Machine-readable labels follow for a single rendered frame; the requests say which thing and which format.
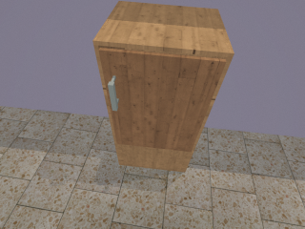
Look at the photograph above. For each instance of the cupboard door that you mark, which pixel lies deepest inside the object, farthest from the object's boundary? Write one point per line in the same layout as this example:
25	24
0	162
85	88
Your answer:
163	97

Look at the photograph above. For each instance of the handle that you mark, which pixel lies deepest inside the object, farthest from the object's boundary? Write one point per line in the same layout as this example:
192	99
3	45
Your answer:
112	93

